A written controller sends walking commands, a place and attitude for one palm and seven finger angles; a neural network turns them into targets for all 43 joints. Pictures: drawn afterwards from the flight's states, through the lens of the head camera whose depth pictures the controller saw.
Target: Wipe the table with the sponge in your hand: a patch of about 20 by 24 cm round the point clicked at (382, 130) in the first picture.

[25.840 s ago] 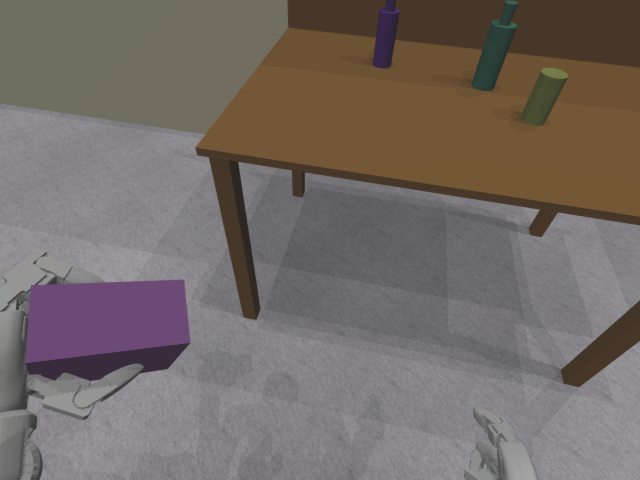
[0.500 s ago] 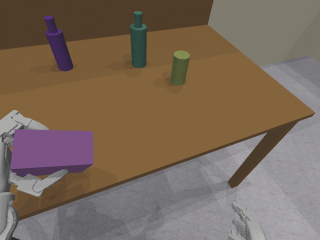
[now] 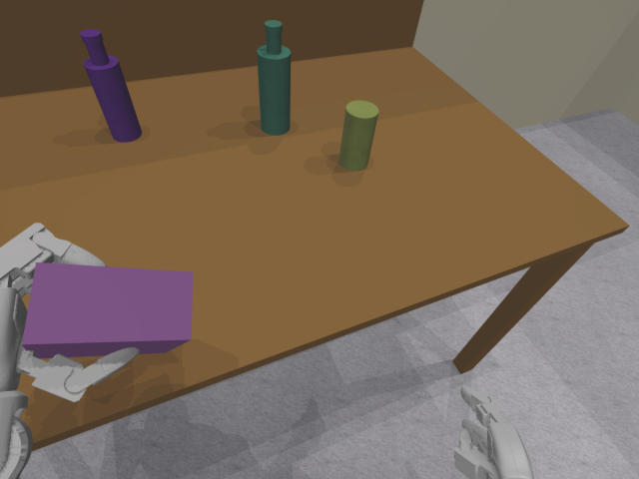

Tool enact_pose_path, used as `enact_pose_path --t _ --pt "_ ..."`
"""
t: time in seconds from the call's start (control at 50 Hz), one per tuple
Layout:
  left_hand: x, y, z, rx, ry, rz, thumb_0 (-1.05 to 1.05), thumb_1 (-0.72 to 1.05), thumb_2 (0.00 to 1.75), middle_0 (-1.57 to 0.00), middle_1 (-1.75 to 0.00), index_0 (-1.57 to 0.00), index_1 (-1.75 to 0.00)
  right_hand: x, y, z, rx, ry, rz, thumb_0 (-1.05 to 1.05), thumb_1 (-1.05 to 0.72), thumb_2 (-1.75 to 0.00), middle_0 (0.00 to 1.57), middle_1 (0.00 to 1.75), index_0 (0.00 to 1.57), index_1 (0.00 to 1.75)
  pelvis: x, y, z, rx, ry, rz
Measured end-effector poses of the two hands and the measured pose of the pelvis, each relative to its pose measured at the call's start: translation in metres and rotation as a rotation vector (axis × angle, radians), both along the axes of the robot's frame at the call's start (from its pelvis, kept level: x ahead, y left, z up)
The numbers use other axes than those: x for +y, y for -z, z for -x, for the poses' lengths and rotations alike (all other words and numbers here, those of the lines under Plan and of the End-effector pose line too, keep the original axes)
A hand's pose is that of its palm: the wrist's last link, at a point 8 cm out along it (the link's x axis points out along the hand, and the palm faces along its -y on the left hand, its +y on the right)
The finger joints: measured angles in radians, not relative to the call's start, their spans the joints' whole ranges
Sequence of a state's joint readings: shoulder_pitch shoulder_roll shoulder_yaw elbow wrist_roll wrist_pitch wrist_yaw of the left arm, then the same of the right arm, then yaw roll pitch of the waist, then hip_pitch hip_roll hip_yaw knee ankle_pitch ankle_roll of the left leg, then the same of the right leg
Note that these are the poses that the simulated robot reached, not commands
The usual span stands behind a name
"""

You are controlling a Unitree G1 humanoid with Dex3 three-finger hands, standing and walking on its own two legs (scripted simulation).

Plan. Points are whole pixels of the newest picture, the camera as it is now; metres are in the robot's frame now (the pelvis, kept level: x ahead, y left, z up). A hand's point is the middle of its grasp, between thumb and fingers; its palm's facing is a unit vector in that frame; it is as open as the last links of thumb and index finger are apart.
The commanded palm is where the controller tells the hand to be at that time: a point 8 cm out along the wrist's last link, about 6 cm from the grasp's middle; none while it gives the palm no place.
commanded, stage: look again from close up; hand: left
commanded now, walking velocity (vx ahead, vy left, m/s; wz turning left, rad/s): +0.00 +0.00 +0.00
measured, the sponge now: (134, 315) +0.23 +0.21 +0.13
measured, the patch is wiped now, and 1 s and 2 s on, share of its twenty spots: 0.00 0.00 0.00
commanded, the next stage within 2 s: turn the palm down, sponge in hand in 0.06 s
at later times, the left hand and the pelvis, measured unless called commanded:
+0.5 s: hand (105, 328) +0.21 +0.22 +0.15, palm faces +0.28 -0.75 -0.60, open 10.4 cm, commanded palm +0.16 +0.27 +0.19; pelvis -0.01 -0.03 -0.01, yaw +1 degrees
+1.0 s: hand (125, 315) +0.22 +0.21 +0.16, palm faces +0.30 -0.45 -0.84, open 10.4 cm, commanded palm +0.17 +0.23 +0.20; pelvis +0.00 -0.10 -0.03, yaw +1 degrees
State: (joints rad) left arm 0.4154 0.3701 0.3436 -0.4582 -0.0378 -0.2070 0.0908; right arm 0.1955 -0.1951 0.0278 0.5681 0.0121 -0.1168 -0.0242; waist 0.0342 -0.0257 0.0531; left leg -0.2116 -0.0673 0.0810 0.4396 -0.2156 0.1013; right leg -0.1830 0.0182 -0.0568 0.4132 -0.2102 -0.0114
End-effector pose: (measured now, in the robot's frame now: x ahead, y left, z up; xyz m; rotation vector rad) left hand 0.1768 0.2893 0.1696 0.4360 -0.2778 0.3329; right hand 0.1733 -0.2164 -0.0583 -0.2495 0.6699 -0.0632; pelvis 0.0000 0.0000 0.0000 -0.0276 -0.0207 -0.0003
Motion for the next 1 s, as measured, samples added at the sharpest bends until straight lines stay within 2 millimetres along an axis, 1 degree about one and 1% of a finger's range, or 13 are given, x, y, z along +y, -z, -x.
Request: enact_pose_path --t 0.16,0.22,0.3,0.34,0.4,0.48,0.54,0.62,0.68,0.72,0.8,0.9,1.0 --pt "-0.001 0.002 0.002 0.022 -0.01 0.001 -0.01 -0.53 1.02 -0.7 -1.34 -0.73 -1.33 0.001 0.003 0.004 0.014 0.001 -0.014 0.02 -0.9 -0.89 0.2 0.3 0.2 0.3 -0.002 -0.001 0.001 0.002 -0.004 0.001" --pt "0.009 -0.023 -0.013 -0.024 -0.007 -0.169 -0.01 -0.53 1.02 -0.7 -1.33 -0.73 -1.33 0.003 0.011 0.004 0.041 -0.074 0.022 0.02 -0.9 -0.89 0.2 0.3 0.2 0.3 -0.007 0.004 0.005 0.015 -0.052 -0.005" --pt "0.029 -0.043 -0.027 -0.001 -0.108 -0.074 -0.01 -0.53 1.02 -0.7 -1.33 -0.73 -1.33 -0.002 0.021 -0.002 0.064 -0.115 0.0 0.02 -0.9 -0.89 0.2 0.3 0.2 0.3 -0.011 0.007 0.008 0.005 -0.033 -0.033" --pt "0.021 -0.039 -0.026 0.075 -0.119 -0.082 -0.01 -0.53 1.02 -0.7 -1.33 -0.73 -1.33 -0.004 0.021 -0.008 0.039 -0.11 -0.027 0.02 -0.9 -0.89 0.2 0.3 0.2 0.3 -0.012 0.008 0.009 0.002 -0.023 -0.037" --pt "-0.007 -0.024 -0.017 0.201 -0.06 -0.149 -0.01 -0.53 1.02 -0.7 -1.33 -0.73 -1.33 -0.009 0.019 -0.016 -0.001 -0.102 -0.056 0.02 -0.9 -0.89 0.2 0.3 0.2 0.3 -0.015 0.009 0.011 0.003 -0.015 -0.035" --pt "-0.031 -0.011 0.002 0.229 0.0 -0.187 -0.01 -0.53 1.02 -0.7 -1.33 -0.73 -1.33 -0.018 0.018 -0.022 -0.024 -0.098 -0.043 0.02 -0.9 -0.89 0.2 0.3 0.2 0.3 -0.029 0.012 0.013 0.013 -0.02 -0.036" --pt "-0.03 -0.017 0.014 0.164 -0.083 -0.229 -0.01 -0.53 1.02 -0.7 -1.33 -0.73 -1.33 -0.027 0.021 -0.025 -0.016 -0.116 -0.021 0.02 -0.9 -0.89 0.2 0.3 0.2 0.3 -0.042 0.015 0.015 0.016 -0.037 -0.033" --pt "-0.015 -0.025 0.024 0.163 -0.25 -0.268 -0.01 -0.53 1.02 -0.7 -1.33 -0.73 -1.33 -0.041 0.029 -0.027 0.009 -0.124 -0.009 0.02 -0.9 -0.89 0.2 0.3 0.2 0.3 -0.058 0.018 0.017 0.014 -0.06 -0.031" --pt "-0.011 -0.022 0.021 0.253 -0.306 -0.281 -0.01 -0.53 1.02 -0.7 -1.33 -0.73 -1.33 -0.052 0.035 -0.028 0.018 -0.11 -0.008 0.02 -0.9 -0.89 0.2 0.3 0.2 0.3 -0.068 0.018 0.017 0.008 -0.069 -0.033" --pt "-0.016 -0.017 0.015 0.319 -0.291 -0.3 -0.01 -0.53 1.02 -0.7 -1.33 -0.73 -1.33 -0.06 0.038 -0.028 0.016 -0.094 -0.011 0.02 -0.9 -0.89 0.2 0.3 0.2 0.3 -0.074 0.019 0.017 0.006 -0.068 -0.035" --pt "-0.042 -0.013 0.0 0.37 -0.194 -0.382 -0.01 -0.53 1.02 -0.7 -1.33 -0.73 -1.33 -0.076 0.041 -0.027 0.008 -0.054 -0.017 0.02 -0.9 -0.89 0.2 0.3 0.2 0.3 -0.084 0.021 0.014 0.012 -0.055 -0.041" --pt "-0.07 -0.025 -0.005 0.307 -0.125 -0.481 -0.01 -0.53 1.02 -0.7 -1.33 -0.73 -1.32 -0.096 0.045 -0.024 0.012 -0.01 -0.023 0.02 -0.9 -0.89 0.2 0.3 0.2 0.3 -0.094 0.024 0.006 0.029 -0.035 -0.053" --pt "-0.066 -0.034 -0.003 0.328 -0.199 -0.531 -0.01 -0.53 1.02 -0.7 -1.33 -0.73 -1.32 -0.115 0.053 -0.018 0.044 0.027 -0.015 0.02 -0.9 -0.89 0.2 0.3 0.2 0.3 -0.099 0.027 0.002 0.036 -0.017 -0.062"
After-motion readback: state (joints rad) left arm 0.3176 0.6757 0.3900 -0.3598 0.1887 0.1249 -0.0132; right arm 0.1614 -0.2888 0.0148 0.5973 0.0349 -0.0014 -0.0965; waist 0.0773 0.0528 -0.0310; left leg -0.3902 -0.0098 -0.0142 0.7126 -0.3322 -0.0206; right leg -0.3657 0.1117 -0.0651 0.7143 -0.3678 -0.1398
